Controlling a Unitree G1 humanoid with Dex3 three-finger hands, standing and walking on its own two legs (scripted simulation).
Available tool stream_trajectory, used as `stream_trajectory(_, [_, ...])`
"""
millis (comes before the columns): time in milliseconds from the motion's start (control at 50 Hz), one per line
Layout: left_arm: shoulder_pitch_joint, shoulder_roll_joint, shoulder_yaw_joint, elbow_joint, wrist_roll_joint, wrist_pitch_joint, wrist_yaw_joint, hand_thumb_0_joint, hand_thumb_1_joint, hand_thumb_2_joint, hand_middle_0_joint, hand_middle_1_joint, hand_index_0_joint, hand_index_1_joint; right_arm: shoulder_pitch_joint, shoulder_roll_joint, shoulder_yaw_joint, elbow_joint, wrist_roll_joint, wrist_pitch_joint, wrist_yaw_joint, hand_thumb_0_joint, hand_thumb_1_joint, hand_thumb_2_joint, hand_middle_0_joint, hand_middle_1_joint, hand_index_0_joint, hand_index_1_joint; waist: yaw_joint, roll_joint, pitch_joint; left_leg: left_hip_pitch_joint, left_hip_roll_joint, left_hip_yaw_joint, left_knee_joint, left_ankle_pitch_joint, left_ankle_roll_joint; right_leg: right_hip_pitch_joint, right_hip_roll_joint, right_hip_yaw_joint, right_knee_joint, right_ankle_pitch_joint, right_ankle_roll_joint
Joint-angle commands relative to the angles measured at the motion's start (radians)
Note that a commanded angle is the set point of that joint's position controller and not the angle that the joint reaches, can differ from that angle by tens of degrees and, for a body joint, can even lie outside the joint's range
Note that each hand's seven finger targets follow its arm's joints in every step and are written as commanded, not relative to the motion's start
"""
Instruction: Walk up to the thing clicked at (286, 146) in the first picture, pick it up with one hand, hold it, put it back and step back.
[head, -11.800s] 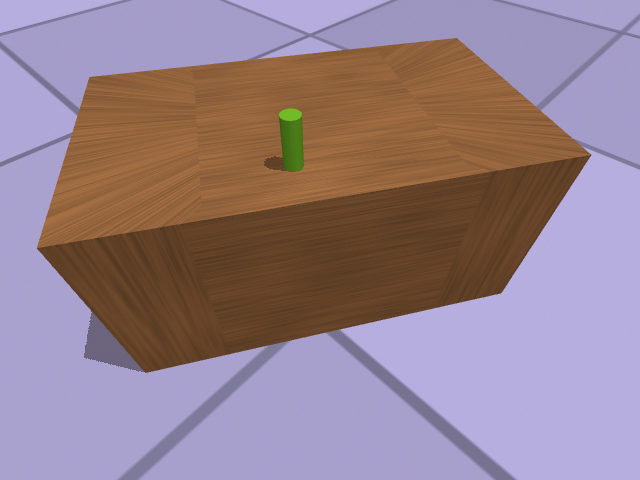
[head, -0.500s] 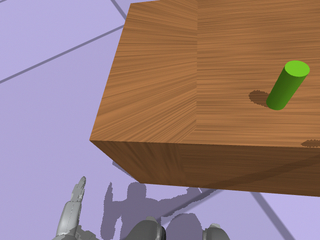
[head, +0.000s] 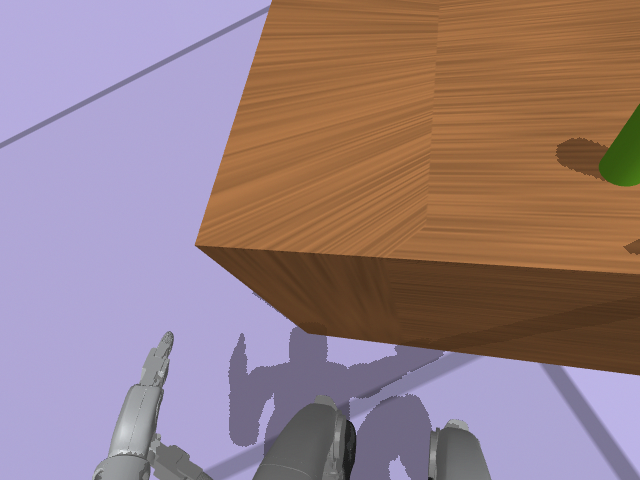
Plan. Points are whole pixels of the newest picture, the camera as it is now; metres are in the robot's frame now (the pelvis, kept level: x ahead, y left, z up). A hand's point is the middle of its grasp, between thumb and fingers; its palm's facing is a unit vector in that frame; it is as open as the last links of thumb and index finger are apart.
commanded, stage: close in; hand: right
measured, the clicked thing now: out of the picture +0.52 -0.28 +0.04
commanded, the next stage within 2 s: rest palm in 0.58 s
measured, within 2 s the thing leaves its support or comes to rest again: leaves its support in 1.88 s
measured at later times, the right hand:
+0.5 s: hand out of the picture +0.50 -0.30 +0.03, palm faces +0.30 +0.95 +0.03, open 17.5 cm
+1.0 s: hand out of the picture +0.50 -0.27 +0.05, palm faces +0.30 +0.95 +0.03, open 16.8 cm
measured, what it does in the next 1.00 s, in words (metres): stands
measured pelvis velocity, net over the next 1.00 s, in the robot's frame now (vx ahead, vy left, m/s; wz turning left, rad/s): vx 0.00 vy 0.01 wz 0.00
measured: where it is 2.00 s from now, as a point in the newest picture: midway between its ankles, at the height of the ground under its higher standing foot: outside the picture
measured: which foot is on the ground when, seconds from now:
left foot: down 0.00-1.00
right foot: down 0.00-1.00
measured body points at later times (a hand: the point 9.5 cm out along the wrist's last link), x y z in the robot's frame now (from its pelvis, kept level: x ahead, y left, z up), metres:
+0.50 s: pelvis -0.01 +0.00 -0.01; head +0.13 -0.05 +0.41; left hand +0.14 +0.26 +0.00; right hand +0.48 -0.35 +0.04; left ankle +0.04 +0.15 -0.65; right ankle +0.00 -0.10 -0.65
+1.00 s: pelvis +0.00 +0.01 +0.00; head +0.13 -0.03 +0.43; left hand +0.15 +0.26 +0.00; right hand +0.48 -0.32 +0.05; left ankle +0.04 +0.15 -0.65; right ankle +0.00 -0.10 -0.65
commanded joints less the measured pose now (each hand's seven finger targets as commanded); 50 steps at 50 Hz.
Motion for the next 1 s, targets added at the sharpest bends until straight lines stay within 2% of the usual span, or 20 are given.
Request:
stream_trajectory(0, [-0.029, 0.206, 0.128, -0.253, 0.011, -0.022, 0.016, 0.000, -0.564, 0.043, -0.061, -0.054, -0.059, -0.056, -0.387, -0.461, -0.075, -0.280, -0.011, -0.136, -0.066, 0.000, 0.534, -0.042, 0.042, 0.043, 0.043, 0.043, -0.048, -0.418, -0.645, 0.210, -0.028, -0.016, -0.005, 0.295, 0.061, 0.418, 0.007, 0.031, -0.087, 0.595, 0.026])
stream_trajectory(40, [0.016, 0.207, 0.140, -0.241, 0.019, -0.012, 0.016, 0.000, -0.557, 0.041, -0.060, -0.054, -0.060, -0.054, -0.417, -0.444, -0.070, -0.259, -0.018, -0.145, -0.081, 0.000, 0.548, -0.046, 0.037, 0.046, 0.039, 0.046, -0.020, -0.446, -0.680, 0.216, -0.028, -0.019, 0.011, 0.340, 0.060, 0.424, 0.009, 0.026, -0.059, 0.624, 0.027])
stream_trajectory(80, [0.049, 0.168, 0.104, -0.182, 0.023, 0.006, 0.001, 0.000, -0.551, 0.037, -0.060, -0.056, -0.062, -0.054, -0.367, -0.340, -0.017, -0.163, -0.023, -0.139, -0.092, 0.000, 0.549, -0.050, 0.034, 0.048, 0.037, 0.048, -0.001, -0.433, -0.588, 0.160, -0.036, -0.006, 0.013, 0.302, 0.060, 0.370, 0.006, 0.035, -0.058, 0.616, 0.026])
stream_trajectory(160, [0.011, 0.191, 0.133, -0.316, 0.022, 0.011, -0.004, 0.000, -0.547, 0.036, -0.061, -0.058, -0.065, -0.054, -0.487, -0.356, -0.005, -0.279, -0.054, -0.126, -0.129, 0.000, 0.544, -0.062, 0.030, 0.051, 0.035, 0.051, 0.025, -0.489, -0.698, 0.147, -0.038, 0.001, 0.009, 0.286, 0.062, 0.468, -0.010, 0.036, -0.060, 0.603, 0.033])
stream_trajectory(200, [0.097, 0.144, 0.098, -0.273, 0.017, 0.021, -0.023, 0.000, -0.538, 0.031, -0.062, -0.062, -0.069, -0.054, -0.386, -0.242, 0.048, -0.169, -0.058, -0.100, -0.136, 0.000, 0.544, -0.068, 0.025, 0.053, 0.032, 0.053, 0.029, -0.436, -0.561, 0.134, -0.042, 0.008, -0.005, 0.265, 0.061, 0.397, -0.004, 0.031, -0.072, 0.559, 0.031])
stream_trajectory(300, [0.120, 0.206, 0.170, -0.368, 0.010, 0.043, -0.039, 0.000, -0.537, 0.029, -0.061, -0.060, -0.067, -0.053, -0.380, -0.285, -0.005, -0.290, -0.052, -0.071, -0.179, 0.000, 0.548, -0.055, 0.030, 0.049, 0.035, 0.049, 0.018, -0.402, -0.617, 0.199, -0.039, 0.011, 0.006, 0.312, 0.058, 0.399, -0.002, 0.028, -0.078, 0.572, 0.026])
stream_trajectory(360, [0.106, 0.161, 0.139, -0.346, -0.003, 0.055, -0.050, 0.000, -0.544, 0.035, -0.062, -0.060, -0.066, -0.056, -0.340, -0.184, 0.023, -0.216, -0.042, -0.067, -0.201, 0.000, 0.530, -0.061, 0.030, 0.050, 0.035, 0.050, 0.014, -0.326, -0.456, 0.157, -0.041, 0.016, -0.007, 0.246, 0.059, 0.291, 0.002, 0.031, -0.094, 0.471, 0.015])
stream_trajectory(400, [0.029, 0.166, 0.149, -0.424, -0.005, 0.048, -0.043, 0.000, -0.551, 0.038, -0.061, -0.056, -0.062, -0.055, -0.399, -0.216, 0.009, -0.301, -0.055, -0.083, -0.221, 0.000, 0.536, -0.056, 0.032, 0.049, 0.036, 0.049, 0.004, -0.303, -0.527, 0.224, -0.034, 0.002, -0.012, 0.247, 0.057, 0.269, 0.005, 0.020, -0.102, 0.382, 0.005])
stream_trajectory(420, [0.016, 0.165, 0.140, -0.465, -0.004, 0.048, -0.041, 0.000, -0.549, 0.037, -0.061, -0.056, -0.063, -0.054, -0.397, -0.186, 0.025, -0.269, -0.058, -0.083, -0.227, 0.000, 0.544, -0.060, 0.029, 0.051, 0.034, 0.051, 0.021, -0.265, -0.518, 0.242, -0.034, -0.004, -0.022, 0.231, 0.054, 0.248, 0.007, 0.015, -0.107, 0.338, 0.001])
stream_trajectory(460, [0.058, 0.135, 0.107, -0.424, -0.006, 0.054, -0.044, 0.000, -0.538, 0.032, -0.058, -0.057, -0.063, -0.052, -0.379, -0.154, 0.045, -0.234, -0.064, -0.089, -0.232, 0.000, 0.543, -0.053, 0.031, 0.049, 0.034, 0.049, 0.006, -0.262, -0.464, 0.238, -0.034, -0.005, -0.024, 0.202, 0.053, 0.211, 0.011, 0.010, -0.123, 0.296, 0.001])
stream_trajectory(500, [0.116, 0.103, 0.079, -0.377, -0.004, 0.059, -0.049, 0.000, -0.536, 0.029, -0.059, -0.058, -0.064, -0.052, -0.382, -0.139, 0.057, -0.214, -0.070, -0.094, -0.234, 0.000, 0.535, -0.058, 0.030, 0.051, 0.032, 0.051, 0.012, -0.281, -0.446, 0.214, -0.036, -0.010, -0.028, 0.193, 0.053, 0.217, 0.014, 0.008, -0.126, 0.286, 0.001])
stream_trajectory(540, [0.091, 0.145, 0.124, -0.473, -0.003, 0.056, -0.041, 0.000, -0.528, 0.024, -0.056, -0.058, -0.065, -0.049, -0.479, -0.200, 0.046, -0.353, -0.074, -0.103, -0.240, 0.000, 0.523, -0.056, 0.031, 0.050, 0.031, 0.050, 0.019, -0.350, -0.597, 0.252, -0.031, -0.013, -0.026, 0.226, 0.054, 0.335, 0.010, 0.007, -0.126, 0.331, 0.008])
stream_trajectory(600, [0.223, 0.122, 0.114, -0.315, 0.003, 0.075, -0.048, 0.000, -0.517, 0.020, -0.054, -0.060, -0.066, -0.048, -0.411, -0.128, 0.076, -0.278, -0.067, -0.085, -0.245, 0.000, 0.523, -0.059, 0.027, 0.052, 0.027, 0.052, 0.018, -0.372, -0.494, 0.199, -0.034, -0.006, -0.025, 0.237, 0.055, 0.333, 0.015, 0.004, -0.119, 0.382, 0.013])
stream_trajectory(660, [0.109, 0.154, 0.153, -0.404, 0.004, 0.064, -0.042, 0.000, -0.526, 0.025, -0.054, -0.058, -0.063, -0.049, -0.495, -0.141, 0.068, -0.389, -0.065, -0.093, -0.266, 0.000, 0.495, -0.060, 0.032, 0.051, 0.030, 0.051, 0.011, -0.393, -0.589, 0.207, -0.030, -0.009, -0.019, 0.257, 0.057, 0.387, 0.009, 0.008, -0.111, 0.428, 0.015])
stream_trajectory(720, [0.089, 0.155, 0.145, -0.409, 0.002, 0.070, -0.043, 0.000, -0.606, 0.084, -0.055, -0.043, -0.035, -0.064, -0.428, -0.050, 0.118, -0.304, -0.069, -0.085, -0.277, 0.000, 0.429, -0.064, 0.059, 0.043, 0.054, 0.043, 0.013, -0.339, -0.510, 0.197, -0.036, 0.001, -0.031, 0.219, 0.060, 0.353, 0.010, 0.011, -0.136, 0.385, 0.017])
stream_trajectory(760, [0.052, 0.138, 0.126, -0.467, -0.003, 0.064, -0.043, 0.000, -0.610, 0.087, -0.055, -0.041, -0.034, -0.064, -0.441, -0.036, 0.125, -0.311, -0.072, -0.086, -0.286, 0.000, 0.443, -0.049, 0.071, 0.039, 0.067, 0.040, 0.012, -0.321, -0.544, 0.236, -0.035, -0.002, -0.043, 0.234, 0.056, 0.358, 0.012, 0.008, -0.138, 0.377, 0.012])
stream_trajectory(820, [0.153, 0.148, 0.142, -0.394, -0.003, 0.078, -0.043, 0.000, -0.607, 0.087, -0.053, -0.041, -0.033, -0.063, -0.401, -0.058, 0.105, -0.329, -0.064, -0.080, -0.292, 0.000, 0.436, -0.033, 0.084, 0.033, 0.078, 0.033, -0.004, -0.324, -0.538, 0.274, -0.034, -0.001, -0.051, 0.260, 0.054, 0.372, 0.016, 0.003, -0.154, 0.398, 0.015])
stream_trajectory(860, [0.186, 0.135, 0.132, -0.375, -0.007, 0.085, -0.048, 0.000, -0.570, 0.060, -0.054, -0.048, -0.047, -0.056, -0.355, -0.064, 0.091, -0.293, -0.065, -0.074, -0.293, 0.000, 0.479, -0.005, 0.244, 0.097, 0.238, 0.098, -0.003, -0.280, -0.523, 0.302, -0.033, -0.003, -0.053, 0.297, 0.049, 0.342, 0.021, 0.000, -0.145, 0.424, 0.008])
stream_trajectory(920, [0.121, 0.100, 0.095, -0.372, -0.007, 0.087, -0.053, 0.000, -0.567, 0.055, -0.054, -0.048, -0.049, -0.053, -0.406, -0.103, 0.059, -0.274, -0.062, -0.088, -0.298, 0.000, 0.497, 0.000, 0.340, 0.126, 0.330, 0.127, -0.016, -0.230, -0.423, 0.313, -0.024, -0.024, -0.049, 0.285, 0.044, 0.208, 0.029, -0.011, -0.137, 0.353, -0.003])
stream_trajectory(980, [0.067, 0.119, 0.117, -0.451, -0.005, 0.075, -0.050, 0.000, -0.566, 0.054, -0.055, -0.049, -0.049, -0.056, -0.443, -0.098, 0.062, -0.259, -0.072, -0.112, -0.294, 0.000, 0.473, -0.036, 0.388, 0.182, 0.380, 0.183, 0.029, -0.204, -0.446, 0.319, -0.020, -0.042, -0.052, 0.260, 0.040, 0.196, 0.024, -0.009, -0.120, 0.304, -0.012])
